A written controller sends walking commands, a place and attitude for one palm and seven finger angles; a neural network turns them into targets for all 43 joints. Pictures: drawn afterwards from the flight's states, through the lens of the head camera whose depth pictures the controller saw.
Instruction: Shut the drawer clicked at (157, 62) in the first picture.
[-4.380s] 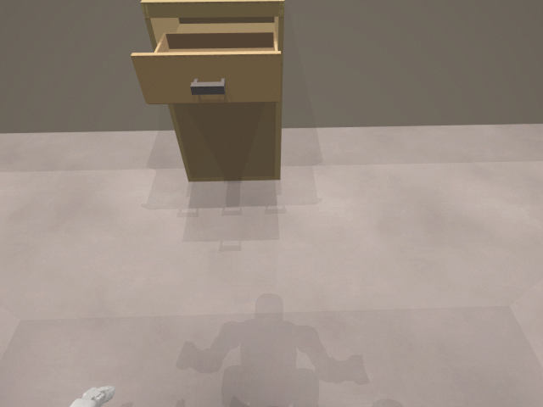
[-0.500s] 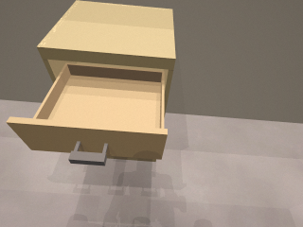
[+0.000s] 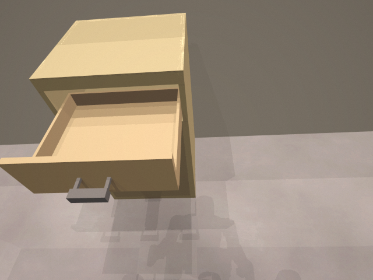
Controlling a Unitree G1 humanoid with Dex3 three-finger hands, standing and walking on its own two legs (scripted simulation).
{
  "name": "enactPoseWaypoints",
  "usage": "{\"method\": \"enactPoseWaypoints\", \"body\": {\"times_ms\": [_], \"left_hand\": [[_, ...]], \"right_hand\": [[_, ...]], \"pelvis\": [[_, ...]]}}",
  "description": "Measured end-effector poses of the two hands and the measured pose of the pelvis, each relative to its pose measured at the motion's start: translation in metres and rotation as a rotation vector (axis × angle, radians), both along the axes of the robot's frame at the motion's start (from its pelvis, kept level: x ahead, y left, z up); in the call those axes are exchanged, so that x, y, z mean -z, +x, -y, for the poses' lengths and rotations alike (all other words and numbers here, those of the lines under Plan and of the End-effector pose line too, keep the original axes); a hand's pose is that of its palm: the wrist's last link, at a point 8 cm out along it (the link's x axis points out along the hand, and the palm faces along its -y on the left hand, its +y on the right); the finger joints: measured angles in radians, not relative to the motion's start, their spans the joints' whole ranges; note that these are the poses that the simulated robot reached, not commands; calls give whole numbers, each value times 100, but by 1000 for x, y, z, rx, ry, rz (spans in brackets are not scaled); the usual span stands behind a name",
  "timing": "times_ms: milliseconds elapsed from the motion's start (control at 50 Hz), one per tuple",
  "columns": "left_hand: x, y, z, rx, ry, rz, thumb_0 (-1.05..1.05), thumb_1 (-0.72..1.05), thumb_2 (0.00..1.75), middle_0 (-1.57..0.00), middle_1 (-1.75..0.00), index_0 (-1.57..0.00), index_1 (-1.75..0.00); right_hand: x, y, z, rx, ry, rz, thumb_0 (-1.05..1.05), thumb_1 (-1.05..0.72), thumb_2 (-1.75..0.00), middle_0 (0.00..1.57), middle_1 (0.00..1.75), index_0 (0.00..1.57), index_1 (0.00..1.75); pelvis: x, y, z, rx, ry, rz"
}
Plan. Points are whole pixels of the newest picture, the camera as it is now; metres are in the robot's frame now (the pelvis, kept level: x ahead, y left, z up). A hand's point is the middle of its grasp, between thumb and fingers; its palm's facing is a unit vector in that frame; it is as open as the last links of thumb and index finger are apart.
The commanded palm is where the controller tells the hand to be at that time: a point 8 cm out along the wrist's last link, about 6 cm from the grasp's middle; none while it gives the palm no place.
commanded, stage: come to a stop and stand still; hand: left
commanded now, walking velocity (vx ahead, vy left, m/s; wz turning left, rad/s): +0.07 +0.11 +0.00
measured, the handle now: (91, 188) +0.34 +0.29 -0.05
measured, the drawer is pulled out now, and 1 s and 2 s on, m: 0.29 0.29 0.29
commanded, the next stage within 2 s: look again from close up in 0.50 s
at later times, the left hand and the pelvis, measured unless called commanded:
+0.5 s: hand out of the picture -0.06 +0.22 -0.18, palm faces +0.07 -0.98 -0.17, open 7.4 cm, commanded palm none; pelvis -0.04 +0.04 +0.00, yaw +0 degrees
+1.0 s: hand out of the picture -0.03 +0.17 -0.18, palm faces +0.05 -0.98 -0.20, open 7.3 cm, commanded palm none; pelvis -0.03 +0.01 -0.01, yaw +1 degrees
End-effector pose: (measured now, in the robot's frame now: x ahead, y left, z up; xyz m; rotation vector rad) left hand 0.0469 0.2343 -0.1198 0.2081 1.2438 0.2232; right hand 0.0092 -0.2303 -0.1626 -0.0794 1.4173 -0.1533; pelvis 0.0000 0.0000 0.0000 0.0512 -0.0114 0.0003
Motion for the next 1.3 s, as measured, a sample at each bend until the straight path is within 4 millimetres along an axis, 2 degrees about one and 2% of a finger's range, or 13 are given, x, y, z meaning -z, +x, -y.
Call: {"method": "enactPoseWaypoints", "body": {"times_ms": [80,180,260,340,420,500,620,720,840,940,1040,1300], "left_hand": [[0,-21,-3,-32,-4,-2,0,91,90,-20,-29,-21,-30],[6,-61,-13,-67,-27,-52,0,91,90,-20,-29,-20,-30],[18,-93,-27,-88,-59,-112,0,90,90,-20,-29,-20,-30],[31,-112,-38,-85,-94,-161,1,90,90,-20,-29,-20,-30],[32,-115,-39,-70,-116,-166,1,91,90,-20,-29,-20,-30],[32,-112,-31,-57,-124,-176,1,91,90,-19,-29,-20,-30],[32,-90,-9,-12,-94,-174,1,91,90,-19,-29,-20,-30],[24,-85,4,30,-54,-154,1,92,90,-20,-29,-20,-30],[32,-80,10,-2,-72,-104,1,92,90,-20,-29,-20,-30],[29,-80,12,-8,-79,-78,2,93,90,-20,-29,-20,-30],[26,-89,15,-14,-91,-90,1,93,90,-20,-29,-20,-30],[28,-113,22,-52,-125,-143,1,91,90,-20,-29,-20,-30]], "right_hand": [[-4,-10,3,-34,-13,-14,0,-91,-90,20,30,20,30],[-12,-12,-3,-65,-38,23,0,-91,-90,20,30,20,30],[-18,-16,-17,-71,-65,79,0,-91,-90,20,30,20,30],[-21,-38,-37,-51,-84,88,0,-91,-90,20,30,20,30],[-25,-64,-56,-32,-62,30,0,-91,-90,20,30,20,30],[-21,-82,-66,-9,-30,-26,0,-90,-90,20,30,20,30],[-4,-97,-61,30,25,-91,0,-90,-90,21,30,20,30],[6,-80,-44,21,37,-54,0,-90,-90,20,30,20,30],[4,-46,-29,-18,-1,58,0,-91,-90,20,30,20,30],[-3,-36,-21,-39,-19,87,1,-93,-90,20,30,20,30],[-7,-39,-20,-52,-20,73,1,-92,-90,20,30,20,30],[-7,-73,-34,-56,11,-41,0,-91,-90,20,30,20,30]], "pelvis": [[-2,-13,-2,-10,2,-2],[-3,-28,-12,-6,-3,0],[0,-37,-26,2,-26,2],[3,-42,-39,3,-45,10],[-1,-41,-41,-2,-44,7],[0,-40,-38,6,-25,-4],[9,-35,-21,18,-5,-21],[10,-38,-14,13,-47,-4],[13,-34,-9,-5,-54,41],[8,-31,-6,-6,-48,39],[4,-33,-5,-9,-46,30],[4,-32,-8,-18,-53,28]]}}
